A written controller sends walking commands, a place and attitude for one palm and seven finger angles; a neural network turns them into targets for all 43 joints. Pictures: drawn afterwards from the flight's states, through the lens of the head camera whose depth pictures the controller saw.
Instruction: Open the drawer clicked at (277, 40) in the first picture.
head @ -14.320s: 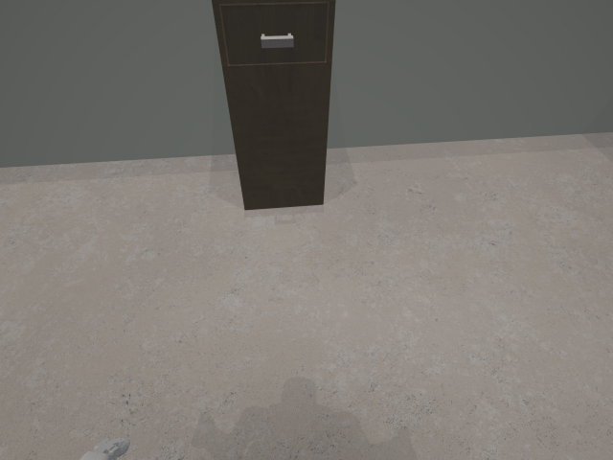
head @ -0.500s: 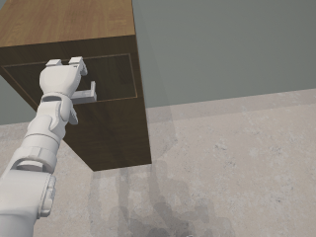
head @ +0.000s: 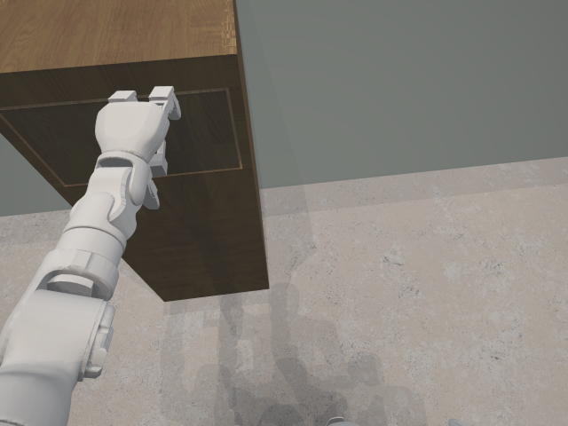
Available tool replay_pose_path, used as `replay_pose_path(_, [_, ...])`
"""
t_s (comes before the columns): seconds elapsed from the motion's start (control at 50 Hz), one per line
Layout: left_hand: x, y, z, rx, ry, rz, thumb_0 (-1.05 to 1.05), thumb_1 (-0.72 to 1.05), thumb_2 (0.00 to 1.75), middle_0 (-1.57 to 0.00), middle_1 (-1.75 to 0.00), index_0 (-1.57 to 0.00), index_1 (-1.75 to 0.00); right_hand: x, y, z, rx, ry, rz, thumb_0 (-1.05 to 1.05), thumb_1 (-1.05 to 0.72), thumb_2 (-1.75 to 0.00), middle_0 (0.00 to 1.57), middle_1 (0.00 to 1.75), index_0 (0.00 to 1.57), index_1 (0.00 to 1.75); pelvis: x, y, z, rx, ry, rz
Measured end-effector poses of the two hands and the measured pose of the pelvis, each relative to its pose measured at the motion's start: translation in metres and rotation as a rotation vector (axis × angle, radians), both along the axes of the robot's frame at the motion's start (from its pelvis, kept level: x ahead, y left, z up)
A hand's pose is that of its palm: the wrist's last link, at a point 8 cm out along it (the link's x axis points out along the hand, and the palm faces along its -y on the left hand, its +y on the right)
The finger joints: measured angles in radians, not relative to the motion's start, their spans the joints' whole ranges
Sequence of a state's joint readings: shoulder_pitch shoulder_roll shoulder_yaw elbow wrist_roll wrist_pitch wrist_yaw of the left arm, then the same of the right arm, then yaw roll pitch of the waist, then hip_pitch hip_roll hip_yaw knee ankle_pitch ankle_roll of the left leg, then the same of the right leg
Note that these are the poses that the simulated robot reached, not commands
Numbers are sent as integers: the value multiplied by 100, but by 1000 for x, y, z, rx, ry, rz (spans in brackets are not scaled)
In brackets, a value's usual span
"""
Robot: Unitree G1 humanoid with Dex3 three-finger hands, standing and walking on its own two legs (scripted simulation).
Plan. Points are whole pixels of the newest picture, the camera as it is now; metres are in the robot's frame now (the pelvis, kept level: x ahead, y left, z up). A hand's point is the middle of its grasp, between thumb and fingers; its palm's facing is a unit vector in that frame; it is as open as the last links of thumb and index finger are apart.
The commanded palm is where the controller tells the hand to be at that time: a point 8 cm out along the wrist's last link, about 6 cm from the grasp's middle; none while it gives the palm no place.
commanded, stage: move the hooked fingers above the handle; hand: left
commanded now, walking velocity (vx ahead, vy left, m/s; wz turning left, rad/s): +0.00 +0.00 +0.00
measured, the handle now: (134, 157) +0.53 +0.23 +0.03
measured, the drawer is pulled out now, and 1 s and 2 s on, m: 0.00 0.00 0.00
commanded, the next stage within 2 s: lower the fingers behind the handle in 0.64 s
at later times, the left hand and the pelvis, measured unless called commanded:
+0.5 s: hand (145, 168) +0.47 +0.19 +0.07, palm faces +0.01 -0.08 -1.00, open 13.8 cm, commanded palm +0.46 +0.24 +0.15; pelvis +0.00 +0.00 +0.00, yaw +2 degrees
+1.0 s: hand (84, 191) +0.44 +0.28 +0.06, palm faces -0.19 +0.02 -0.98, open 13.8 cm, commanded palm +0.45 +0.26 +0.13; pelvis -0.01 +0.00 +0.00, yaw +0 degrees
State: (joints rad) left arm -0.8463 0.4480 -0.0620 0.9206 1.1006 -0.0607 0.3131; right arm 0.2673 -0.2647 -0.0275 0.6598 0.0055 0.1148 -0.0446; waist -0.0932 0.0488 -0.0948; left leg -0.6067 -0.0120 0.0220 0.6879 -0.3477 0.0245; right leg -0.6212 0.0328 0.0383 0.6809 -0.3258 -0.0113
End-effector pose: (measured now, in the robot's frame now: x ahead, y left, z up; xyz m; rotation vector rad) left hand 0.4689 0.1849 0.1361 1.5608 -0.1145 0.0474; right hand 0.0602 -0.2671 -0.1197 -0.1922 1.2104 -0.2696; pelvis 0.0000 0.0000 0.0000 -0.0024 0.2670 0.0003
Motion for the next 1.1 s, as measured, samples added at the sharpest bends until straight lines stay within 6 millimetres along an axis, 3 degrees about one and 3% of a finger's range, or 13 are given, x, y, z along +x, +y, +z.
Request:
replay_pose_path(0.08, [-1, 9, 6, 33, 25, 106, 0, -49, 30, -41, -127, -36, -124, -8, 9, -8, 55, 33, -34, 1, -91, -90, 20, 30, 20, 30, 1, -4, 4, 7, -11, -16])
replay_pose_path(0.18, [-6, 50, 17, 22, 147, 304, 0, -49, 30, -37, -124, -37, -124, -11, 11, -5, 70, 28, -67, 1, -91, -90, 20, 30, 20, 30, 4, -11, 9, 10, -39, -14])
replay_pose_path(0.26, [-16, 78, 15, 49, 265, 330, 0, -49, 30, -34, -122, -35, -123, -12, -1, 4, 25, 23, -53, 1, -90, -90, 20, 30, 20, 30, 5, -15, 11, 5, -48, 7])
replay_pose_path(0.32, [-25, 73, 4, 60, 324, 208, 0, -49, 30, -33, -121, -33, -121, -12, -14, 10, -28, 41, -15, 1, -90, -90, 20, 30, 20, 30, 6, -15, 10, -2, -50, 32])
replay_pose_path(0.46, [-29, 16, -13, -48, 188, -132, -1, -49, 30, -33, -120, -32, -120, -4, -32, 16, -107, 45, 16, 1, -91, -90, 20, 30, 20, 30, 4, -7, 2, -10, -29, 52])
replay_pose_path(0.58, [-4, 19, 5, -33, -55, -40, 0, -49, 30, -40, -126, -32, -120, -3, -17, 7, -63, 15, 1, 1, -91, -90, 20, 30, 20, 30, 0, -1, -4, -10, 17, 28])
replay_pose_path(0.7, [1, 8, 19, 17, -7, 105, 0, -49, 30, -45, -130, -39, -129, -9, 16, -10, 62, 38, -21, 1, -91, -90, 20, 30, 20, 30, -2, 3, 1, -2, -4, 0])
replay_pose_path(0.78, [1, 11, 27, 24, 101, 182, 0, -49, 30, -40, -126, -40, -129, -13, 31, -8, 101, 9, -63, 1, -91, -90, 20, 30, 20, 30, -3, 2, 7, 5, -37, -19])
replay_pose_path(0.86, [-7, 37, 20, -1, 217, 240, 0, -49, 30, -36, -123, -37, -125, -20, 29, -1, 83, -17, -83, 1, -90, -90, 20, 30, 20, 30, -6, -1, 9, 6, -57, -27])
replay_pose_path(0.98, [-35, 83, -14, 46, 308, 185, 0, -49, 30, -33, -121, -33, -122, -38, 1, 9, -25, 26, -52, 1, -90, -90, 20, 30, 21, 30, -10, -3, 5, -3, -38, 1])
replay_pose_path(1.1, [-43, 82, -19, 24, 160, 30, -1, -49, 30, -33, -121, -29, -120, -50, -26, 13, -122, 134, 8, 1, -90, -90, 20, 30, 20, 30, -12, 1, -4, -19, 3, 53])
